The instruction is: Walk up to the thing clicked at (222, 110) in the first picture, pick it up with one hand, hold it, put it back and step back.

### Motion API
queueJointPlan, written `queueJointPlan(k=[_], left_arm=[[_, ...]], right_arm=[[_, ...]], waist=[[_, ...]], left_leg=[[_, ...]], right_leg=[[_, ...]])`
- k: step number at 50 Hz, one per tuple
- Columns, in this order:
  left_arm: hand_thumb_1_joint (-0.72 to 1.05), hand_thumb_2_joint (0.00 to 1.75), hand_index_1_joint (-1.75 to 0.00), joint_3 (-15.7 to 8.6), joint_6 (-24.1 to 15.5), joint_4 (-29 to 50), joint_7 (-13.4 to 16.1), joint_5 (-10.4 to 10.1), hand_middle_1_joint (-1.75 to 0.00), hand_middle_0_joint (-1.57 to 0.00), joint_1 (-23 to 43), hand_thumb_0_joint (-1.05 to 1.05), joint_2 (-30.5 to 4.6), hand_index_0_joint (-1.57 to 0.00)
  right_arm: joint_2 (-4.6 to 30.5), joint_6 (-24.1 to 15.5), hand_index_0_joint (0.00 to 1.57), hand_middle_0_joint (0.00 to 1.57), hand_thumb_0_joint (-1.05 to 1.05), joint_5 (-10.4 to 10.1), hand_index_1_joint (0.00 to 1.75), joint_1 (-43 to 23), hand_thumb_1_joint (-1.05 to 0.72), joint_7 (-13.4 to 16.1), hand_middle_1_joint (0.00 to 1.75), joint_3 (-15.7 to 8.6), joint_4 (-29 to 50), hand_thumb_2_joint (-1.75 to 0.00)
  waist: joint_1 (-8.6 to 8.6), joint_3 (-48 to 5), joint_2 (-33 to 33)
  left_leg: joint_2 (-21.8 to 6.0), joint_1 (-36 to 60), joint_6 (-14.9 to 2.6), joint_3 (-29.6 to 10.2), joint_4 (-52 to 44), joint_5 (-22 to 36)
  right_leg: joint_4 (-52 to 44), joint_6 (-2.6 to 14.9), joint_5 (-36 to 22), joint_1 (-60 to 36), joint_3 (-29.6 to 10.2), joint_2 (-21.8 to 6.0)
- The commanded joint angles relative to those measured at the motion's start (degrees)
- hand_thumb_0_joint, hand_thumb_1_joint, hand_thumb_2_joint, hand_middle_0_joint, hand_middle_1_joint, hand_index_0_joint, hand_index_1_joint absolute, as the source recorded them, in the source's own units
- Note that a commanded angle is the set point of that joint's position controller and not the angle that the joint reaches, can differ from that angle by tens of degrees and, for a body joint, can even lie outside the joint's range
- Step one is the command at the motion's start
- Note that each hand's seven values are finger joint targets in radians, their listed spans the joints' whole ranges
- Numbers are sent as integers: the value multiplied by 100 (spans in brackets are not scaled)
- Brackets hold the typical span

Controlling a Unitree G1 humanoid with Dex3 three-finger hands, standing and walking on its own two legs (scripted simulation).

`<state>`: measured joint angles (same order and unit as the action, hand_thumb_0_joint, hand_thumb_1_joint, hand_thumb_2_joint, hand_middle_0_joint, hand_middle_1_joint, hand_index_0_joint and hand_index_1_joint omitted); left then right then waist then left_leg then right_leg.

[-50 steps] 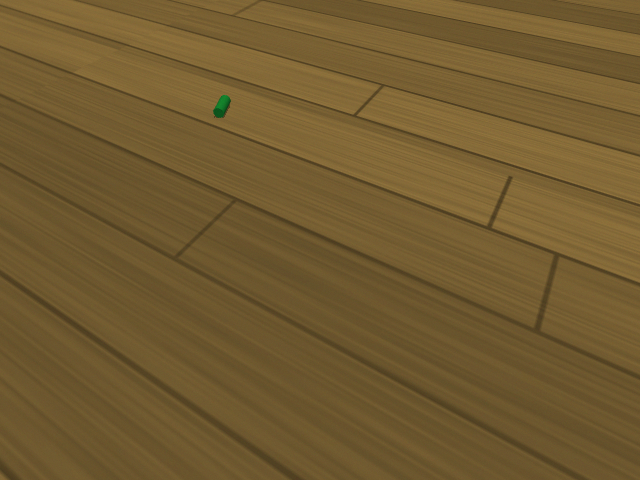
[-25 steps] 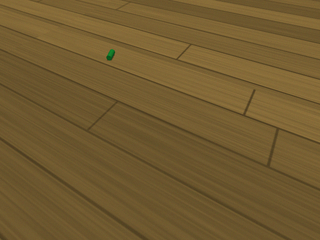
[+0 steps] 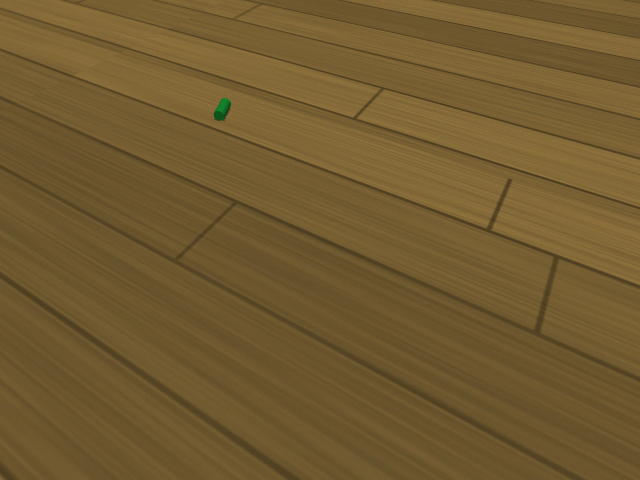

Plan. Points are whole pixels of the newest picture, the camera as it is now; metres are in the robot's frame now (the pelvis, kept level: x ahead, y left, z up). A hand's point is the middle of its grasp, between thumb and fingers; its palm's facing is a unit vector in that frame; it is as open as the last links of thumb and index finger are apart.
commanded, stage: stand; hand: left
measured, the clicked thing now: (222, 109) +2.13 +0.57 -0.75
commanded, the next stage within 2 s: walk up in 0.12 s
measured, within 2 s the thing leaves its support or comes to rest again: neither
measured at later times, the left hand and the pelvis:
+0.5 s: hand out of the picture +0.12 +0.41 -0.18, palm faces +0.32 -0.88 -0.36, open 7.4 cm; pelvis +0.09 +0.07 -0.04, yaw +17 degrees
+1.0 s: hand (92, 371) +0.31 +0.38 -0.13, palm faces +0.56 -0.72 -0.41, open 7.4 cm; pelvis +0.38 +0.06 -0.04, yaw +36 degrees
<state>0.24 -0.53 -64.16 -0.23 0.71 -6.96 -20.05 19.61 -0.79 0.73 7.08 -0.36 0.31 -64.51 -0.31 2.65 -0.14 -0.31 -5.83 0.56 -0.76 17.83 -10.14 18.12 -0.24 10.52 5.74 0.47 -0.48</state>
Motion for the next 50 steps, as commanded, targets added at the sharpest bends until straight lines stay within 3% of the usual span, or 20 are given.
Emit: queueJointPlan(k=[1, 5, 6, 8, 9, 10, 13, 16, 20, 22, 23, 24, 29, 42, 44, 46, 47, 48, 49, 50], left_arm=[[90, 90, -30, -232, -143, 346, 81, -25, -30, -20, 213, 0, -1183, -20], [90, 90, -30, -230, -148, 340, 83, -24, -30, -20, 192, 0, -1208, -20], [90, 90, -30, -822, -273, 871, -156, 67, -30, -20, 259, 0, -2135, -20], [90, 90, -30, -953, -318, 893, -255, 141, -30, -20, -649, 0, -2255, -20], [90, 90, -30, -1000, -309, 922, -265, 101, -30, -20, -654, 0, -2409, -20], [90, 90, -30, -976, -307, 1211, -299, 99, -30, -20, -127, 0, -2323, -20], [90, 90, -30, -901, -363, 1617, -388, 160, -30, -20, 895, 0, -2082, -20], [90, 90, -30, -978, -334, 1734, -488, 181, -30, -20, 1252, 0, -2224, -20], [90, 90, -30, -977, -204, 1745, -535, 240, -30, -20, 1483, 0, -1987, -20], [90, 90, -30, -726, -120, 1914, -634, 188, -30, -20, 1356, 0, -1282, -20], [90, 90, -30, -566, -143, 2200, -698, 129, -30, -20, 1585, 0, -1025, -20], [90, 90, -30, -585, -175, 2321, -723, 166, -30, -20, 1409, 0, -1531, -20], [90, 90, -30, -763, -52, 1531, -800, 55, -30, -20, 413, 0, -2051, -20], [90, 90, -30, -841, -46, 2285, -952, 96, -30, -20, 1369, 0, -1739, -20], [90, 90, -30, -884, -89, 2181, -886, 96, -30, -20, 1062, 0, -1752, -20], [90, 90, -30, -1058, -195, 1647, -750, 120, -30, -20, -676, 0, -1975, -20], [90, 90, -30, -1274, -280, 1364, -604, 201, -30, -20, -1745, 0, -2650, -20], [90, 90, -30, -1271, -286, 1494, -533, 172, -30, -20, -1582, 0, -3151, -20], [90, 90, -30, -1174, -303, 1786, -521, 101, -30, -20, -651, 0, -3047, -20], [90, 90, -30, -1092, -303, 1978, -524, 85, -30, -20, -280, 0, -2752, -20]], right_arm=[[1253, -112, 20, 20, 0, -34, 30, -296, -90, 100, 30, -253, 356, -90], [1253, -108, 20, 20, 0, -34, 30, -258, -90, 88, 30, -248, 340, -90], [2042, -204, 20, 20, 0, -59, 30, -15, -90, -138, 30, -665, 747, -90], [1723, -264, 20, 20, 0, 48, 30, -1359, -90, -277, 30, -509, 1378, -90], [1437, -256, 20, 20, 0, 101, 30, -1655, -90, -290, 30, -504, 1589, -90], [1653, -248, 20, 20, 0, 133, 30, -1496, -90, -318, 30, -586, 1569, -90], [1931, -179, 20, 20, 0, 20, 30, -526, -90, -555, 30, -773, 1336, -90], [1853, -112, 20, 20, 0, -37, 30, 39, -90, -696, 30, -792, 1232, -90], [1918, -114, 20, 20, 0, -32, 30, 1180, -90, -525, 30, -928, 959, -90], [2635, -154, 20, 20, 0, 42, 30, 2284, -90, -292, 30, -1098, 762, -90], [3195, -179, 20, 20, 0, 9, 30, 2131, -90, -196, 30, -1136, 971, -90], [3419, -231, 20, 20, 0, -232, 30, 1081, -90, -172, 30, -1118, 1372, -90], [2593, -570, 20, 20, 0, -136, 30, 97, -90, -12, 30, -719, 1495, -90], [2723, -666, 20, 20, 0, -1, 30, 593, -90, 148, 30, -856, 1468, -90], [2705, -629, 20, 20, 0, 59, 30, 479, -90, 197, 30, -869, 1475, -90], [2403, -576, 20, 20, 0, 81, 30, 89, -90, 225, 30, -785, 1592, -90], [1662, -584, 20, 20, 0, 103, 30, 249, -90, 227, 30, -577, 1723, -90], [1605, -595, 20, 20, 0, -66, 30, 208, -90, 249, 30, -556, 1942, -90], [1964, -552, 20, 20, 0, 1, 30, 254, -90, 276, 30, -646, 1676, -90], [2195, -545, 20, 20, 0, -124, 30, 312, -90, 192, 30, -663, 1487, -90]], waist=[[10, -398, 45], [27, -394, 34], [-310, -903, -207], [-1109, -276, -560], [-1214, -118, -1675], [-989, 42, -1140], [-211, -38, -638], [117, -286, -965], [573, -402, -206], [1037, -364, 1901], [890, 55, 2218], [288, 300, 1486], [-403, -114, 623], [-49, -79, 850], [-192, -280, 1041], [-1135, -931, 268], [-1559, -1329, -1760], [-1341, -907, -2977], [-917, -640, -2359], [-666, -458, -1729]], left_leg=[[-704, 101, -181, -487, -177, 927], [-705, 57, -180, -495, -180, 907], [-593, -1486, -588, -1345, 188, -1933], [88, -4301, -32, -47, 1142, -1542], [-49, -4841, -196, 331, 2761, -1337], [-549, -4633, -40, 273, 3400, -1343], [-1030, -3466, -34, -30, 3299, -1020], [-744, -2015, 2, 646, 2485, -540], [-107, 331, -48, 1362, 1989, -355], [-536, 1416, -517, -326, 534, -2553], [-1968, 1208, -1022, -3961, -1149, -4675], [-2891, -17, -1667, -5668, -2396, -5508], [-1400, -1228, -900, -1646, -1330, -2690], [-1275, -441, -1158, -1390, -721, -1653], [-1276, -370, -1116, -1403, -102, -500], [-775, -1529, -740, -749, 2437, 478], [-25, -3195, -478, -119, 4735, -1016], [677, -4826, -382, 460, 5899, -2399], [-96, -4572, -448, -88, 6453, -1818], [-365, -4251, -469, -187, 6162, -1212]], right_leg=[[-250, 174, -829, -5, -527, -696], [-256, 184, -874, -72, -530, -709], [686, 321, 2022, -1221, 36, -462], [-505, 770, 3337, -2693, -865, -1536], [-1312, 1171, 3634, -2320, -1921, -2721], [-1510, 1409, 3383, -1657, -2049, -3128], [-1391, 1125, 3043, -665, -783, -2541], [-942, 840, 2669, -11, 678, -1707], [813, 760, 3151, 1655, 1141, -1286], [4453, 515, 2356, 3080, 1463, -349], [5518, 295, 2329, 4549, 633, 252], [5629, 286, 1830, 4159, -555, -314], [4311, -85, 709, 2262, -494, -690], [2084, -177, 461, 2519, -402, -760], [1843, -69, 872, 1886, -197, -669], [1172, 120, 722, -538, -145, -468], [601, 47, 2364, -1917, -1327, -1237], [-1290, 282, 4054, -1819, -3790, -2553], [-1502, 568, 4369, -946, -4139, -2720], [-1189, 679, 3889, -503, -3127, -2444]])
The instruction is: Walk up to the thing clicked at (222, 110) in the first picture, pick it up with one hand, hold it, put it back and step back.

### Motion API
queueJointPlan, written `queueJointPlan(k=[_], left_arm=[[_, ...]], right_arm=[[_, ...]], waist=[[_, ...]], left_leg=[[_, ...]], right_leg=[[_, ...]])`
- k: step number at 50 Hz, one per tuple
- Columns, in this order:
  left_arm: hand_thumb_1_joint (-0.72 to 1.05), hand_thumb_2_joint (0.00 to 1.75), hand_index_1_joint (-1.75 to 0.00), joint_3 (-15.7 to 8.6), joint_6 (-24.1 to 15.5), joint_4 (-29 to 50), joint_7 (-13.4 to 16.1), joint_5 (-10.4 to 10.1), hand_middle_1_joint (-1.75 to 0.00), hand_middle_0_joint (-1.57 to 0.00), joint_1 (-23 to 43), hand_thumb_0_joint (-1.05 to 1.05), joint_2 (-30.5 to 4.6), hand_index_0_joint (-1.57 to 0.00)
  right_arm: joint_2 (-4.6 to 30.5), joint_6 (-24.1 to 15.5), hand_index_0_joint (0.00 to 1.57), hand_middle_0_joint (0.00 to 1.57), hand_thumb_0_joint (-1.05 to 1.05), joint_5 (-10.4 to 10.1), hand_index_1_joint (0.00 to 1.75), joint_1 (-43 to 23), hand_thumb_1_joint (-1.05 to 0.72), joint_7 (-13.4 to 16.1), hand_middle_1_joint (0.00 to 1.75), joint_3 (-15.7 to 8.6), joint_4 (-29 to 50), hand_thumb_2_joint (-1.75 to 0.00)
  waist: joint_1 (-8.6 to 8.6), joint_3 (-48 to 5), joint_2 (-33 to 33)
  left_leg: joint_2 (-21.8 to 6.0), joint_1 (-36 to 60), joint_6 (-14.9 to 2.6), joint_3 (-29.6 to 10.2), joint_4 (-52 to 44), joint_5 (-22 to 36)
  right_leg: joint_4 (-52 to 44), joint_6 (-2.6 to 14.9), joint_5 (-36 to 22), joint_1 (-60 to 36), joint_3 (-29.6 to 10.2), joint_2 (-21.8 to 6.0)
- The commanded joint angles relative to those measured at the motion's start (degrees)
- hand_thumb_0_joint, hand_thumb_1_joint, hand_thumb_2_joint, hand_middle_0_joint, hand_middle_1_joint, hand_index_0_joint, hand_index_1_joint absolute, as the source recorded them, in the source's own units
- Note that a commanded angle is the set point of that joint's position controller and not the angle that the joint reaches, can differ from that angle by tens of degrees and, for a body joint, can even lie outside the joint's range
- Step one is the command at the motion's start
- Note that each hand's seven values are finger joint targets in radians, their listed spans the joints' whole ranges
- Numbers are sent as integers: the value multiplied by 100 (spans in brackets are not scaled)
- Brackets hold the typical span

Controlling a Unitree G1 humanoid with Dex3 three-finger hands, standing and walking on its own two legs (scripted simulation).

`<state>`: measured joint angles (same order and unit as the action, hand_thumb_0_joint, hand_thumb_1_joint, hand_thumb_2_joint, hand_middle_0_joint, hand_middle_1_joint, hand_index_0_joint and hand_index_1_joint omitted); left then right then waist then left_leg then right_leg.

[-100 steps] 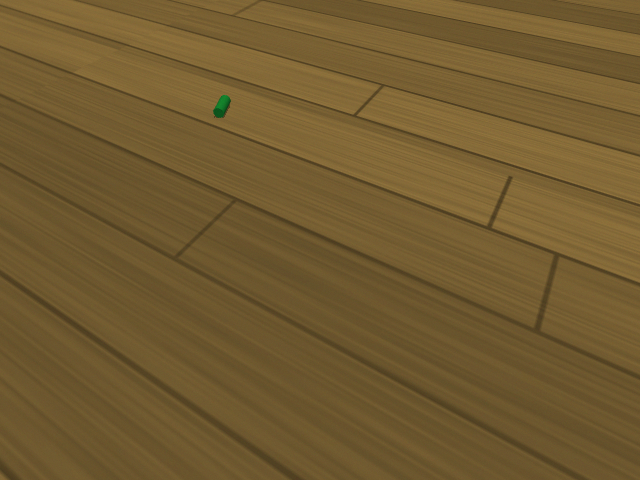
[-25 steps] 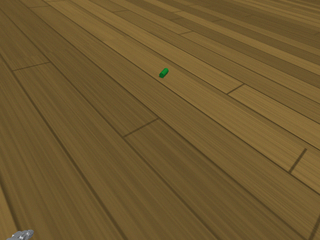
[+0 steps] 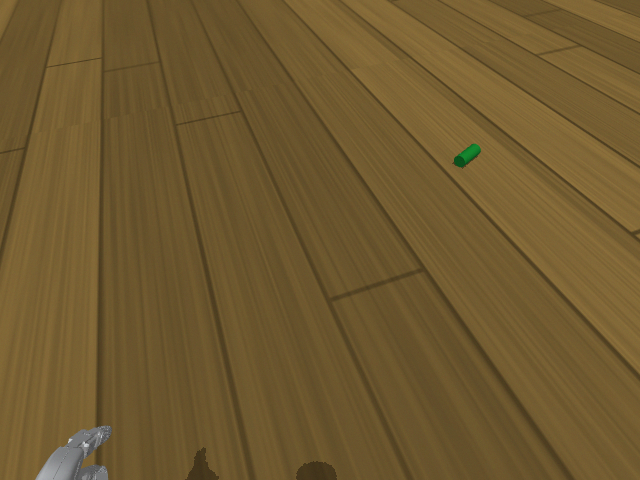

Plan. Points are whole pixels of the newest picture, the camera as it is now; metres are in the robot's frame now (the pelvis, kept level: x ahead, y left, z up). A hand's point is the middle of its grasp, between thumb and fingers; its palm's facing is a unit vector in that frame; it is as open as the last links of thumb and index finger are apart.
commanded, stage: walk up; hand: left
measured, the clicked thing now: (467, 155) +1.71 -0.63 -0.72
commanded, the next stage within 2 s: none
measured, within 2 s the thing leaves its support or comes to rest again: neither
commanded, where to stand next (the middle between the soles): +1.58 -1.09 m, yaw +44 degrees
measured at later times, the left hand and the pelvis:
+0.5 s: hand (252, 399) +0.28 +0.15 -0.16, palm faces +0.20 -0.95 -0.25, open 7.4 cm; pelvis +0.29 -0.12 +0.00, yaw +14 degrees
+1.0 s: hand (342, 266) +0.51 +0.00 -0.11, palm faces +0.43 -0.83 -0.36, open 7.4 cm; pelvis +0.56 -0.29 +0.02, yaw +26 degrees
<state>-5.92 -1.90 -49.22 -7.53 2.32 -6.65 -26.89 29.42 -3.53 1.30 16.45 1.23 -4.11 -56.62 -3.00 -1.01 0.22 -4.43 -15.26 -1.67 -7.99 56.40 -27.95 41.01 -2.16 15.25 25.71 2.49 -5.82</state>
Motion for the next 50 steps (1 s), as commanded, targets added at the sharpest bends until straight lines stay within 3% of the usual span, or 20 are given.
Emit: queueJointPlan(k=[1, 4, 9, 11, 14, 15, 16, 17, 18, 21, 23, 28, 32, 34, 36, 37, 38, 40, 43, 50], left_arm=[[90, 90, -30, -397, -136, 264, 237, -29, -30, -20, -55, 0, -1754, -20], [90, 90, -30, -235, -123, 117, 251, -78, -30, -20, -141, 0, -1229, -20], [90, 90, -30, -236, -64, 271, 176, 41, -30, -20, -306, 0, -1261, -20], [90, 90, -30, -252, -4, 390, 173, 59, -30, -20, -282, 0, -1270, -20], [90, 90, -30, -257, 81, 561, 233, -2, -30, -20, -433, 0, -1300, -20], [90, 90, -30, -204, 95, 615, 269, -21, -30, -20, -635, 0, -1169, -20], [90, 90, -30, -134, 107, 675, 298, -4, -30, -20, -894, 0, -914, -20], [90, 90, -30, -86, 121, 759, 283, 18, -30, -20, -1063, 0, -864, -20], [90, 90, -30, -260, 138, 858, 290, 14, -30, -20, -604, 0, -1648, -20], [90, 90, -30, -166, 98, 748, 241, -73, -30, -20, -598, 0, -1396, -20], [90, 90, -30, -210, 205, 684, 142, -52, -30, -20, -716, 0, -1236, -20], [90, 90, -30, -219, 373, 1039, -91, 27, -30, -20, -69, 0, -1023, -20], [90, 90, -30, -348, 339, 1091, -95, -6, -30, -20, 159, 0, -990, -20], [90, 90, -30, -446, 314, 977, -78, -16, -30, -20, -338, 0, -986, -20], [90, 90, -30, -747, 212, 496, 48, 91, -30, -20, -1989, 0, -1611, -20], [90, 90, -30, -734, 169, 595, 145, 116, -30, -20, -1764, 0, -2124, -20], [90, 90, -30, -693, 140, 845, 250, 18, -30, -20, -913, 0, -2138, -20], [90, 90, -30, -540, 160, 880, 284, -86, -30, -20, -436, 0, -1531, -20], [90, 90, -30, -421, 108, 882, 280, -42, -30, -20, -198, 0, -1125, -20], [90, 90, -30, -295, 210, 1164, 210, 52, -30, -20, -445, 0, -850, -20]], right_arm=[[1140, -292, 20, 20, 0, -68, 30, -657, -90, -52, 30, -196, 591, -90], [1051, -189, 20, 20, 0, -73, 30, -82, -90, -196, 30, -224, 456, -90], [803, -77, 20, 20, 0, -197, 30, -892, -90, -254, 30, -119, 966, -90], [694, -77, 20, 20, 0, -255, 30, -376, -90, -213, 30, -142, 903, -90], [888, -50, 20, 20, 0, -206, 30, 805, -90, -10, 30, -307, 727, -90], [1159, -64, 20, 20, 0, -131, 30, 1394, -90, 91, 30, -415, 679, -90], [1494, -90, 20, 20, 0, -48, 30, 1831, -90, 193, 30, -547, 693, -90], [1991, -110, 20, 20, 0, -86, 30, 1635, -90, 282, 30, -692, 961, -90], [1903, -149, 20, 20, 0, -418, 30, 1305, -90, 328, 30, -664, 1073, -90], [1253, -370, 20, 20, 0, -350, 30, 544, -90, 382, 30, -346, 1110, -90], [1223, -468, 20, 20, 0, -266, 30, 446, -90, 327, 30, -263, 1017, -90], [1617, -573, 20, 20, 0, -56, 30, 353, -90, 192, 30, -409, 981, -90], [1708, -487, 20, 20, 0, -29, 30, 403, -90, 227, 30, -455, 896, -90], [1652, -398, 20, 20, 0, -1, 30, -28, -90, 265, 30, -429, 971, -90], [794, -307, 20, 20, 0, 24, 30, 159, -90, 343, 30, -139, 1014, -90], [535, -301, 20, 20, 0, -133, 30, 323, -90, 394, 30, -28, 1170, -90], [842, -239, 20, 20, 0, -37, 30, 529, -90, 508, 30, -143, 909, -90], [1083, -228, 20, 20, 0, -149, 30, 334, -90, 371, 30, -210, 543, -90], [987, -227, 20, 20, 0, -112, 30, 1104, -90, 283, 30, -207, 158, -90], [806, -181, 20, 20, 0, -117, 30, 715, -90, 247, 30, -170, 530, -90]], waist=[[-286, -28, -1187], [27, 218, -1340], [-119, 657, -970], [63, 228, -699], [481, -165, -393], [770, -366, 20], [935, -605, 783], [742, -614, 1027], [875, -796, 252], [233, -23, -489], [43, 272, 108], [205, 584, 946], [227, 226, 1065], [-219, -55, 979], [-1113, -712, -1176], [-911, -594, -2715], [-443, -647, -2118], [-138, -100, -982], [142, 127, -1208], [3, 468, -797]], left_leg=[[-77, -2940, -261, 497, 1796, 1123], [-135, -2205, -126, 762, 655, 1445], [130, -1597, -28, 1475, -1338, 2031], [414, -143, -118, 1772, -1711, 2544], [597, 1351, -425, 1693, -1945, 1984], [435, 2070, -648, 1228, -2380, 1484], [-681, 3024, -1086, -748, -2816, 579], [-2100, 3474, -1597, -3299, -3168, 370], [-2590, 3277, -2162, -4654, -3927, -430], [-1532, 1291, -1272, -1487, -3496, 2581], [-986, 6, -1139, -541, -3555, 2450], [-587, -951, -1046, -197, -4018, 319], [-836, -645, -930, -348, -3539, 951], [-780, -1001, -767, -16, -2715, 1661], [115, -2666, -388, 876, 731, 1072], [881, -4065, -190, 1305, 1795, -635], [210, -3558, -225, 728, 2305, -332], [-84, -2774, -259, 531, 1654, 599], [-39, -2177, -106, 862, 693, 879], [82, -1214, -124, 1294, -1065, 1671]], right_leg=[[-3031, 809, 2045, -2200, -2314, -1467], [-2400, 629, -852, -1889, -310, -795], [-2829, 594, -975, -1624, 460, -681], [-2324, 645, -1243, -1262, 709, -650], [-617, 703, -2825, -922, 702, -703], [767, 526, -3056, -529, 770, -454], [2325, 328, -727, 680, 480, -2], [3791, 19, 1731, 2219, -33, 590], [4322, -3, 1246, 2639, -1165, 353], [3645, 164, 417, 1590, -1110, -326], [2884, 147, 363, 818, -973, -428], [895, 100, 59, 363, -397, -305], [264, 161, -185, -82, -344, -237], [-251, 231, -15, -1148, -98, 5], [-1336, 398, 972, -3373, -805, -187], [-2808, 635, 1660, -3459, -3189, -1696], [-2977, 1071, 2245, -2842, -3928, -2019], [-2651, 945, 2282, -1570, -2251, -1295], [-2379, 1313, 1058, -1308, -972, -719], [-2660, 1226, 451, -1084, -510, -787]])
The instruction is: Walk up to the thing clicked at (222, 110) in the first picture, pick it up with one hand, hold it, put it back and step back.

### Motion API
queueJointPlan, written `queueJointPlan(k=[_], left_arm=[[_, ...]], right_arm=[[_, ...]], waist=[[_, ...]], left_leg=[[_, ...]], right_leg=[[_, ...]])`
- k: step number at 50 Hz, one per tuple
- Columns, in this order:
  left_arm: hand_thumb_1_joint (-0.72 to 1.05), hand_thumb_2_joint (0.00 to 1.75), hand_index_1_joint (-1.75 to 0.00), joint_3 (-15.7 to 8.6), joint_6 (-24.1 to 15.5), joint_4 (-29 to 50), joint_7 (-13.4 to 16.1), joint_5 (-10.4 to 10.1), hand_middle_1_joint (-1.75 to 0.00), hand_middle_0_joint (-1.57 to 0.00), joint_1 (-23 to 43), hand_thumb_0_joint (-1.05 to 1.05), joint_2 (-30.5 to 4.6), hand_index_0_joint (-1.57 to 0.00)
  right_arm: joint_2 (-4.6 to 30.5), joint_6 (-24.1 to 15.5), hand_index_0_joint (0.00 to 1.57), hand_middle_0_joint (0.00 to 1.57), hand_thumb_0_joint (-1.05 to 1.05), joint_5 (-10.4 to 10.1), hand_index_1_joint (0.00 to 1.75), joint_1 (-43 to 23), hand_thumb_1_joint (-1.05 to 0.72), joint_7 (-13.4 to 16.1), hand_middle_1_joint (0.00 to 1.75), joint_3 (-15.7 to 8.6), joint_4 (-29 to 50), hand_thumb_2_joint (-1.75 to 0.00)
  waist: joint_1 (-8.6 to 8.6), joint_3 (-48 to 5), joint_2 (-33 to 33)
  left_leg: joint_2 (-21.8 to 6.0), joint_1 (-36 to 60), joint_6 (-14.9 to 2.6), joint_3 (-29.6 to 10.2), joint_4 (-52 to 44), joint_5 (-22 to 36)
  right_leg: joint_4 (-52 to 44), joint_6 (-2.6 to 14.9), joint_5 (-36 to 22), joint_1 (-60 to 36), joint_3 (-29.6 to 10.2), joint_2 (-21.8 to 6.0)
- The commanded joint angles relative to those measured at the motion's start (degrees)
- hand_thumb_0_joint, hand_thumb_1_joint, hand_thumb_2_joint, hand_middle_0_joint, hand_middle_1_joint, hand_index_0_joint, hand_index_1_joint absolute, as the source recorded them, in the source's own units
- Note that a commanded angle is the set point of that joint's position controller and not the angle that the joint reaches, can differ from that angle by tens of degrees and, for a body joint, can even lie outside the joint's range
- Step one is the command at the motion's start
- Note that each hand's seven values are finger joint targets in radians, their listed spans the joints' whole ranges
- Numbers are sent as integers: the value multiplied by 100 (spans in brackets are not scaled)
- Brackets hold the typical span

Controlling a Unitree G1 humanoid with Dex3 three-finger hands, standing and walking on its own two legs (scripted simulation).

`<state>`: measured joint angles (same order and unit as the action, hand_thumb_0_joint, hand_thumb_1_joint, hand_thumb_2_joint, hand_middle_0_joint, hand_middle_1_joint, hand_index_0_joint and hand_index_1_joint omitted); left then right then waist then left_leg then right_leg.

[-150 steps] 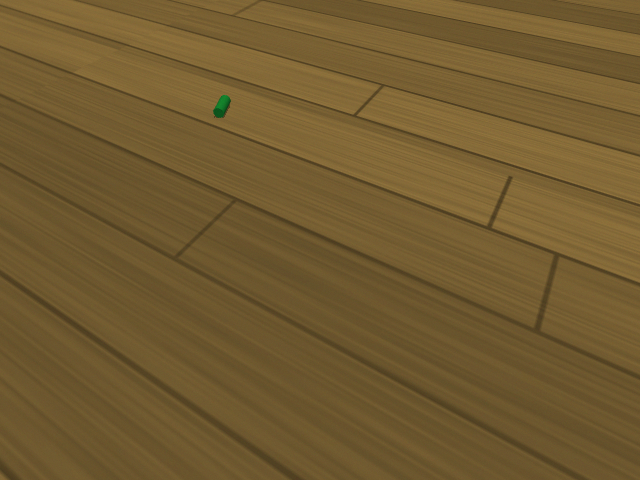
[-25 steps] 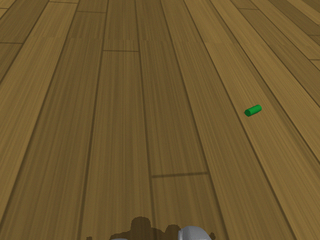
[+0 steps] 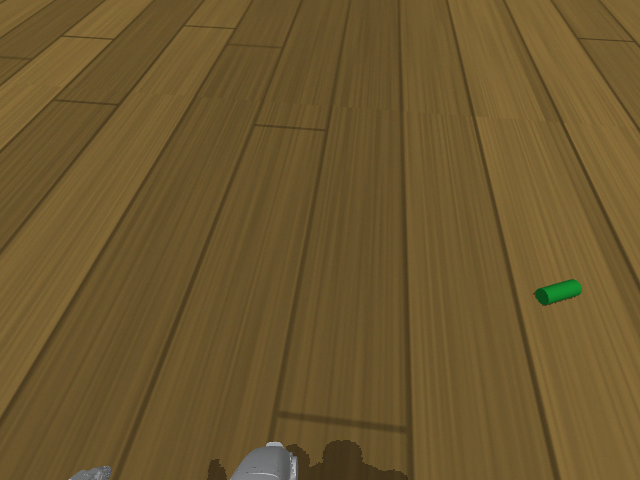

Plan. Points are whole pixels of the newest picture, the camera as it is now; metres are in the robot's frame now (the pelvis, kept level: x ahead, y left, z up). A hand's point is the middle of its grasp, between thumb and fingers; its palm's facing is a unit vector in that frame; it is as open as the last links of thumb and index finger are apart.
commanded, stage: walk up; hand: left
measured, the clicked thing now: (558, 291) +0.88 -0.80 -0.74
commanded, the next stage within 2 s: none
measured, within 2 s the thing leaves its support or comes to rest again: neither
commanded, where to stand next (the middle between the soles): +0.57 -1.16 m, yaw +19 degrees
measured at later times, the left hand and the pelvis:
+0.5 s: hand (299, 408) +0.25 +0.07 -0.16, palm faces +0.07 -0.93 -0.36, open 7.3 cm; pelvis +0.16 -0.24 -0.04, yaw +7 degrees
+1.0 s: hand (425, 394) +0.29 -0.13 -0.18, palm faces +0.12 -0.95 -0.30, open 7.4 cm; pelvis +0.26 -0.42 -0.02, yaw +12 degrees
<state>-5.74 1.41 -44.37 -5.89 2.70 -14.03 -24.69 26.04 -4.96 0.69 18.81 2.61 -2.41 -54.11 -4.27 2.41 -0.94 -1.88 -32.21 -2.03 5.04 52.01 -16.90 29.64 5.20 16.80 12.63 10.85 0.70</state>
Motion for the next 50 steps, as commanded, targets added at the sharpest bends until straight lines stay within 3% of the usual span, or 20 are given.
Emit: queueJointPlan(k=[1, 5, 7, 8, 10, 13, 19, 23, 24, 25, 26, 30, 33, 37, 38, 39, 40, 41, 45, 50], left_arm=[[90, 90, -30, -302, -92, 740, 41, 41, -30, -20, 289, 0, -1067, -20], [90, 90, -30, -173, -92, 993, 79, 49, -30, -20, 221, 0, -930, -20], [90, 90, -30, -198, -70, 1123, 161, 106, -30, -20, -105, 0, -860, -20], [90, 90, -30, -338, 26, 1086, 165, 112, -30, -20, 35, 0, -1583, -20], [90, 90, -30, -361, 63, 1023, 150, 33, -30, -20, 328, 0, -1578, -20], [90, 90, -30, -419, 178, 794, -7, 29, -30, -20, -89, 0, -1338, -20], [90, 90, -30, -441, 241, 835, -202, -28, -30, -20, 238, 0, -1160, -20], [90, 90, -30, -672, 178, 164, -61, 42, -30, -20, -1323, 0, -1425, -20], [90, 90, -30, -759, 110, 188, 10, 174, -30, -20, -1653, 0, -1908, -20], [90, 90, -30, -744, 27, 514, 99, 75, -30, -20, -824, 0, -2354, -20], [90, 90, -30, -760, 11, 681, 161, -75, -30, -20, -270, 0, -2301, -20], [90, 90, -30, -514, -5, 606, 217, -22, -30, -20, 283, 0, -1525, -20], [90, 90, -30, -405, -10, 749, 194, 49, -30, -20, 307, 0, -1263, -20], [90, 90, -30, -251, 123, 1048, 143, 60, -30, -20, 777, 0, -1060, -20], [90, 90, -30, -138, 135, 1081, 125, 26, -30, -20, 502, 0, -797, -20], [90, 90, -30, -90, 141, 1156, 137, 25, -30, -20, 298, 0, -543, -20], [90, 90, -30, -205, 262, 1037, 176, 77, -30, -20, 53, 0, -885, -20], [90, 90, -30, -324, 300, 945, 192, 103, -30, -20, -123, 0, -1397, -20], [90, 90, -30, -437, 293, 652, 124, 105, -30, -20, -120, 0, -1435, -20], [90, 90, -30, -426, 352, 702, -32, 78, -30, -20, 124, 0, -1311, -20]], right_arm=[[1131, -46, 20, 20, 0, -83, 30, 494, -90, 116, 30, -342, 338, -90], [1301, -110, 20, 20, 0, -83, 30, 1787, -90, 295, 30, -448, 241, -90], [2152, -71, 20, 20, 0, -43, 30, 1894, -90, 471, 30, -684, 563, -90], [2251, -83, 20, 20, 0, -264, 30, 1458, -90, 525, 30, -719, 708, -90], [1749, -116, 20, 20, 0, -208, 30, 867, -90, 542, 30, -526, 786, -90], [1752, -216, 20, 20, 0, -83, 30, 442, -90, 446, 30, -453, 766, -90], [2236, -255, 20, 20, 0, 137, 30, 104, -90, 307, 30, -612, 735, -90], [1626, -47, 20, 20, 0, 194, 30, -354, -90, 343, 30, -420, 704, -90], [958, -8, 20, 20, 0, 115, 30, -182, -90, 367, 30, -198, 741, -90], [1062, -3, 20, 20, 0, 13, 30, -128, -90, 470, 30, -269, 860, -90], [1315, -8, 20, 20, 0, -21, 30, -254, -90, 510, 30, -330, 718, -90], [1423, -67, 20, 20, 0, -75, 30, 548, -90, 374, 30, -354, -26, -90], [1243, -95, 20, 20, 0, -34, 30, 740, -90, 310, 30, -324, -9, -90], [1250, -168, 20, 20, 0, -67, 30, 1747, -90, 361, 30, -369, -127, -90], [1536, -183, 20, 20, 0, 24, 30, 2010, -90, 433, 30, -495, -132, -90], [2031, -163, 20, 20, 0, 122, 30, 1897, -90, 515, 30, -623, 72, -90], [2221, -134, 20, 20, 0, 105, 30, 1454, -90, 583, 30, -651, 398, -90], [2314, -127, 20, 20, 0, -101, 30, 999, -90, 570, 30, -639, 542, -90], [1800, -190, 20, 20, 0, -25, 30, 499, -90, 468, 30, -470, 519, -90], [2170, -198, 20, 20, 0, 106, 30, 506, -90, 406, 30, -600, 485, -90]], waist=[[142, 159, -604], [854, -420, 150], [885, -698, 1000], [867, -802, 357], [634, -465, -347], [308, -50, 377], [371, -185, 1292], [-589, -728, -159], [-844, -492, -1772], [-374, -470, -2236], [-104, -270, -1668], [368, 108, -1214], [314, -4, -1187], [814, -399, -490], [920, -634, 223], [836, -619, 1311], [642, -459, 514], [570, -360, 192], [342, -15, 366], [522, 31, 972]], left_leg=[[-125, 747, -140, 46, -812, 561], [-126, 3363, -519, -287, -2104, 902], [-2749, 4275, -1690, -4534, -2965, 361], [-3234, 3934, -2147, -5337, -3283, -231], [-2405, 2969, -1704, -3381, -2936, 778], [-1584, 1290, -1271, -1761, -2729, 902], [-1245, 515, -970, -1258, -2866, -756], [-486, -743, -530, -187, -82, -712], [236, -1955, -266, 31, 1776, -1566], [301, -2278, -174, -416, 2289, -2056], [-102, -1865, -182, -809, 2421, -1601], [-230, -672, -131, -366, 1110, -988], [-77, -10, -168, -71, 66, -789], [-92, 2276, -149, -267, -1964, 759], [-439, 3225, -99, -989, -2374, 726], [-1761, 3632, -457, -3304, -3157, 55], [-2608, 3001, -879, -4604, -3557, -798], [-2872, 2725, -1340, -4648, -3473, -672], [-1737, 1370, -1122, -2342, -3018, -728], [-1425, 960, -1135, -1831, -2785, -1521]], right_leg=[[-1442, 440, 96, 296, -1323, -1436], [1301, -156, -2600, 1368, -538, -894], [4315, -899, 1707, 3573, -1092, 25], [4932, -851, 1623, 3759, -1922, -301], [4953, -793, 939, 3391, -2006, -628], [4347, -656, 483, 2443, -1779, -810], [2181, -548, 230, 1376, -1151, -819], [685, -530, 235, -1025, -486, -179], [-248, -198, 949, -1107, -2213, -1094], [-1562, 574, 1147, -754, -4642, -2168], [-1808, 759, 1858, -208, -4768, -2308], [-784, 983, 886, 531, -2484, -1454], [-841, 1152, 149, 448, -2258, -1512], [234, 797, -231, 1229, -1565, -1226], [1295, 447, -74, 1877, -1213, -848], [2480, -52, 911, 2961, -969, -159], [3411, -386, 1162, 3190, -1704, -106], [4021, -512, 1310, 3282, -2039, -233], [3991, -519, 534, 2493, -2024, -523], [3264, -670, 612, 2379, -1570, -689]])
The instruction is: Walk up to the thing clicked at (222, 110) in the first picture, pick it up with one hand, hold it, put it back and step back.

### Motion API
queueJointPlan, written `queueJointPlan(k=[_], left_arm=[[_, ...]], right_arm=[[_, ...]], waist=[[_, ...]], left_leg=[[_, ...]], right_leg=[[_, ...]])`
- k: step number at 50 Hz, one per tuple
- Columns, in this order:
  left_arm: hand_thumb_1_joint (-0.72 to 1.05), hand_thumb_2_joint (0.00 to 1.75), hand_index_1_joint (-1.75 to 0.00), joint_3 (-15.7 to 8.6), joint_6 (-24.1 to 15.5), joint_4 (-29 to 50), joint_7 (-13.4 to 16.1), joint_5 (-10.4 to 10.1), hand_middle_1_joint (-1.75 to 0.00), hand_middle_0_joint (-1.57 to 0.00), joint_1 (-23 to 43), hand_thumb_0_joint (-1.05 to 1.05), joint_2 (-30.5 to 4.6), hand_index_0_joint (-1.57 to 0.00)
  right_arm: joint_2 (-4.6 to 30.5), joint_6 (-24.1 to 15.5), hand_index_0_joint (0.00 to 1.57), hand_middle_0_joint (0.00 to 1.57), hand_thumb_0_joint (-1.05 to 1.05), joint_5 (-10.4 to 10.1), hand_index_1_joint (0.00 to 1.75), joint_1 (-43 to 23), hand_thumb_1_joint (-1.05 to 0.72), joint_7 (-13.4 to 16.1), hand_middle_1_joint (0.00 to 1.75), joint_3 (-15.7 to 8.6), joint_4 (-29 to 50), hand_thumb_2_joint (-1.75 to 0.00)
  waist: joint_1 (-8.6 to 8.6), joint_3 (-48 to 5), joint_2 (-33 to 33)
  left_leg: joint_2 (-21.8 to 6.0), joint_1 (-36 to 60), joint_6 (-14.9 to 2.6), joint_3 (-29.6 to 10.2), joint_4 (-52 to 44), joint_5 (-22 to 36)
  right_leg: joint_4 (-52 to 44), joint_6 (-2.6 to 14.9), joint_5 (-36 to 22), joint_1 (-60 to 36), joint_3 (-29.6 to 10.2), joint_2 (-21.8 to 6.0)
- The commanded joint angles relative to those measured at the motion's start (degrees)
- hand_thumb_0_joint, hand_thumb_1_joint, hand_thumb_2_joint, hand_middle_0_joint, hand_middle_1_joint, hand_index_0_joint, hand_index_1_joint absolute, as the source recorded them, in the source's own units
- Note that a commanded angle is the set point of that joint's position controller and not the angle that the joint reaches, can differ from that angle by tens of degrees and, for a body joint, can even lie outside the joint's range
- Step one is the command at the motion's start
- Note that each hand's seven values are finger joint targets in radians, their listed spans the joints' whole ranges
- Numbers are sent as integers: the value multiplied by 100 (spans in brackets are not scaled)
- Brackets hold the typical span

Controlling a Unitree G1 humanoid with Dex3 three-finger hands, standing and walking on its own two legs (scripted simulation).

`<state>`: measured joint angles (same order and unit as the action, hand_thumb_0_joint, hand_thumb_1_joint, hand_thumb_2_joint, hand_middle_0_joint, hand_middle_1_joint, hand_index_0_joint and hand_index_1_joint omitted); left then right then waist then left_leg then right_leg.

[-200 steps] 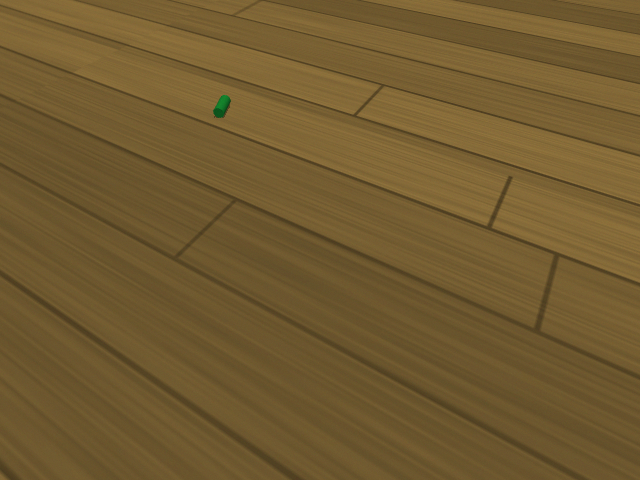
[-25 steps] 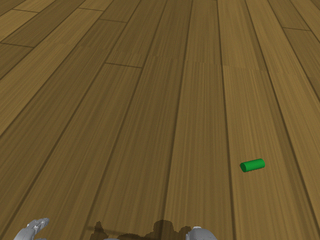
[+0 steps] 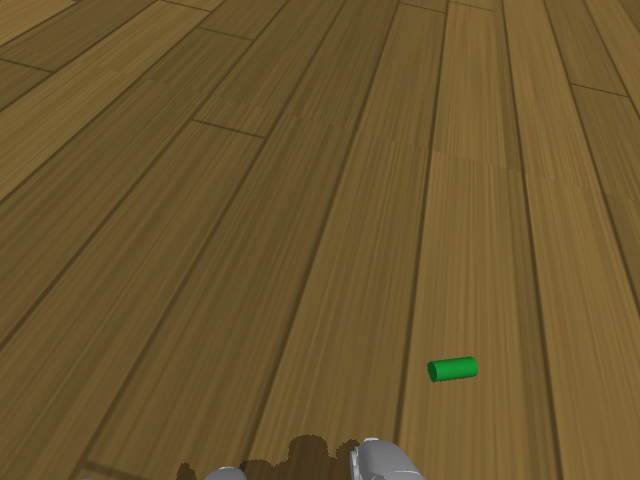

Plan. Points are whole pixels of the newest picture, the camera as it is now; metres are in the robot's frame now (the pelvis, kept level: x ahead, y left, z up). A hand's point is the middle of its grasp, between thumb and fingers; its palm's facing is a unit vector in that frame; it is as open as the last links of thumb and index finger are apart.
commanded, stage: walk up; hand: left
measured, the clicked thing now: (452, 368) +0.53 -0.50 -0.72
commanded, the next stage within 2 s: none
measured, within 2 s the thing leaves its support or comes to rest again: neither
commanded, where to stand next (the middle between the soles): +0.15 -0.79 m, yaw +7 degrees
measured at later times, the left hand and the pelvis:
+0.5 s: hand out of the picture +0.10 +0.03 -0.16, palm faces +0.02 -0.95 -0.33, open 7.4 cm; pelvis +0.05 -0.24 -0.01, yaw +4 degrees
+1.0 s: hand out of the picture +0.13 -0.20 -0.15, palm faces -0.01 -0.94 -0.35, open 7.3 cm; pelvis +0.06 -0.48 -0.01, yaw +2 degrees
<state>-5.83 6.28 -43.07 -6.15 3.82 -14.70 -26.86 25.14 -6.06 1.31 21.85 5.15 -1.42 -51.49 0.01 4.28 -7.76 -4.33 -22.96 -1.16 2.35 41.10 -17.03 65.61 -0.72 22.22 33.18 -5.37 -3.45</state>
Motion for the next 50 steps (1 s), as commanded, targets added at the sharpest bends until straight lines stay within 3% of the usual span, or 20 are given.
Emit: queueJointPlan(k=[1, 4, 7, 8, 9, 10, 14, 17, 20, 22, 23, 24, 28, 36, 39, 41, 42, 43, 45, 50], left_arm=[[90, 90, -30, -409, -130, 634, -18, -34, -30, -20, 351, 0, -1073, -20], [90, 90, -30, -436, -140, 574, -19, -70, -30, -20, 244, 0, -1076, -20], [90, 90, -30, -610, -200, 19, 42, -38, -30, -20, -1026, 0, -1160, -20], [90, 90, -30, -689, -232, -134, 98, 67, -30, -20, -1685, 0, -1442, -20], [90, 90, -30, -700, -316, 186, 183, 58, -30, -20, -1045, 0, -2057, -20], [90, 90, -30, -702, -375, 454, 255, -59, -30, -20, -131, 0, -2243, -20], [90, 90, -30, -493, -386, 413, 326, -68, -30, -20, 253, 0, -1420, -20], [90, 90, -30, -315, -383, 592, 301, -19, -30, -20, 312, 0, -1076, -20], [90, 90, -30, -155, -296, 795, 257, -25, -30, -20, 715, 0, -953, -20], [90, 90, -30, 9, -329, 967, 258, -118, -30, -20, 500, 0, -556, -20], [90, 90, -30, -10, -264, 914, 279, -115, -30, -20, 97, 0, -498, -20], [90, 90, -30, -175, -173, 806, 335, -33, -30, -20, -13, 0, -1149, -20], [90, 90, -30, -324, -182, 592, 265, -100, -30, -20, 56, 0, -1275, -20], [90, 90, -30, -373, -99, 673, 14, -96, -30, -20, 268, 0, -1145, -20], [90, 90, -30, -473, -134, 368, 29, -85, -30, -20, -341, 0, -1091, -20], [90, 90, -30, -612, -196, 34, 121, 99, -30, -20, -1387, 0, -1445, -20], [90, 90, -30, -620, -277, 402, 196, 57, -30, -20, -605, 0, -2073, -20], [90, 90, -30, -622, -316, 610, 249, -54, -30, -20, 257, 0, -2279, -20], [90, 90, -30, -511, -302, 517, 314, -59, -30, -20, 438, 0, -1782, -20], [90, 90, -30, -262, -239, 686, 282, 23, -30, -20, 806, 0, -1235, -20]], right_arm=[[2345, -80, 20, 20, 0, 80, 30, 296, -90, 144, 30, -732, 192, -90], [2522, -27, 20, 20, 0, 99, 30, -19, -90, 140, 30, -775, 196, -90], [2105, 127, 20, 20, 0, 142, 30, -431, -90, 132, 30, -607, 143, -90], [1494, 202, 20, 20, 0, 125, 30, -508, -90, 155, 30, -415, 164, -90], [1252, 215, 20, 20, 0, -28, 30, -635, -90, 217, 30, -370, 391, -90], [1467, 232, 20, 20, 0, -42, 30, -712, -90, 320, 30, -486, 322, -90], [1649, 135, 20, 20, 0, -175, 30, 283, -90, 198, 30, -426, -509, -90], [1400, 79, 20, 20, 0, -154, 30, 587, -90, 151, 30, -394, -522, -90], [1287, 12, 20, 20, 0, -198, 30, 1153, -90, 160, 30, -409, -481, -90], [1902, -28, 20, 20, 0, -20, 30, 1547, -90, 258, 30, -640, -326, -90], [2314, -20, 20, 20, 0, 62, 30, 1120, -90, 338, 30, -756, 28, -90], [2485, -3, 20, 20, 0, -166, 30, 902, -90, 354, 30, -797, 154, -90], [1900, 6, 20, 20, 0, -144, 30, 272, -90, 295, 30, -679, 275, -90], [2490, 8, 20, 20, 0, 96, 30, 89, -90, 176, 30, -905, 390, -90], [2405, 119, 20, 20, 0, 99, 30, -356, -90, 159, 30, -832, 317, -90], [1499, 261, 20, 20, 0, 106, 30, -305, -90, 163, 30, -511, 263, -90], [1262, 279, 20, 20, 0, -40, 30, -606, -90, 231, 30, -472, 537, -90], [1521, 276, 20, 20, 0, -57, 30, -809, -90, 339, 30, -580, 472, -90], [1711, 203, 20, 20, 0, -177, 30, -136, -90, 236, 30, -558, -119, -90], [1449, 93, 20, 20, 0, -193, 30, 985, -90, 140, 30, -537, -501, -90]], waist=[[209, -201, 1802], [59, -267, 2090], [-734, -711, 1036], [-1224, -562, -469], [-918, -251, -1557], [-503, -15, -1062], [-48, -218, -603], [-45, -252, -472], [263, -375, -173], [536, -749, 1253], [229, -607, 1628], [260, -651, 918], [-64, -150, 894], [72, -285, 2090], [-427, -519, 1816], [-1107, -477, -521], [-792, -135, -1564], [-437, 125, -1107], [-135, -23, -290], [179, -160, -581]], left_leg=[[-1160, 78, -1224, -1588, -1661, -1598], [-1227, -299, -1164, -1498, -1453, -1726], [-468, -1604, -623, -218, 251, -1342], [-5, -2601, -377, 463, 2187, -1760], [682, -3276, -223, 164, 3118, -2198], [197, -2798, -222, -559, 3400, -1807], [-21, -1805, -224, -143, 2276, -1074], [231, -821, -316, 173, 1258, -966], [394, 773, -323, 254, -432, 510], [-752, 2389, -522, -1815, -1706, 335], [-2191, 2416, -990, -3994, -2091, 408], [-2826, 2035, -1505, -4413, -2053, 544], [-1576, 527, -1269, -1819, -1579, 349], [-1364, -103, -1230, -1346, -1360, -1563], [-954, -1132, -747, -479, -518, -1232], [-110, -2541, -352, 529, 2457, -1657], [604, -3029, -176, 103, 3232, -2186], [236, -2477, -172, -578, 3476, -1825], [65, -2078, -149, -354, 3015, -1223], [340, 219, -277, 221, 606, -578]], right_leg=[[-555, -87, 220, 366, 138, -276], [-1107, -42, 458, -75, 365, -280], [-2619, 36, -52, -2426, 1022, 317], [-3343, 199, 628, -2711, 420, 47], [-5128, 817, 1012, -1913, -2830, -1300], [-5611, 1091, 1763, -1443, -3480, -1633], [-4116, 1361, -364, -1821, -1259, -876], [-3976, 1692, -1514, -1603, -899, -926], [-3364, 1463, -2087, -984, -294, -656], [-1431, 621, -1265, 329, 215, -10], [-379, 119, 488, 1175, -124, 447], [433, 31, 987, 1188, -559, 309], [776, 116, 49, 543, -775, 200], [-674, -58, 524, 38, 253, -229], [-2224, 130, 163, -1690, 728, 43], [-3350, 351, 918, -2392, 126, 17], [-5102, 946, 1341, -1359, -3054, -1235], [-5630, 1224, 1970, -842, -3619, -1519], [-4452, 1388, 1224, -1183, -1923, -1045], [-3615, 1495, -836, -649, -757, -691]])
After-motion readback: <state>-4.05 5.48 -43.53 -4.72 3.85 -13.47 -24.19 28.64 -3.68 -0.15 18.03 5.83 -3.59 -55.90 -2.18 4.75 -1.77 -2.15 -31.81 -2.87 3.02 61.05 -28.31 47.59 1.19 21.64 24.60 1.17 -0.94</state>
